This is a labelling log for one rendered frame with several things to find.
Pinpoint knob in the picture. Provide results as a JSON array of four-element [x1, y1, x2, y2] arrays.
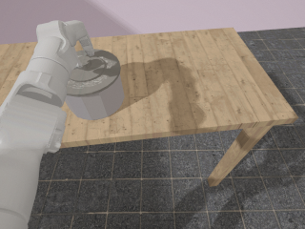
[[78, 55, 92, 70]]

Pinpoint table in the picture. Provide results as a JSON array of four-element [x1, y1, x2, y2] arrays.
[[0, 27, 298, 187]]

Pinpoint left robot hand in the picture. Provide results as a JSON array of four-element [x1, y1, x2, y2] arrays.
[[65, 20, 94, 70]]

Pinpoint lid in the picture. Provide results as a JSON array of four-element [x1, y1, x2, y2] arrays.
[[66, 49, 121, 97]]

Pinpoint robot left forearm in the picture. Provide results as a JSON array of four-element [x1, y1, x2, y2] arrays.
[[0, 20, 78, 125]]

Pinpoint pot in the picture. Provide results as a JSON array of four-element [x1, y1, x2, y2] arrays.
[[65, 75, 125, 120]]

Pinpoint left robot upper arm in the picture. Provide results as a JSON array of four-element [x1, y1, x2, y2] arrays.
[[0, 94, 67, 229]]

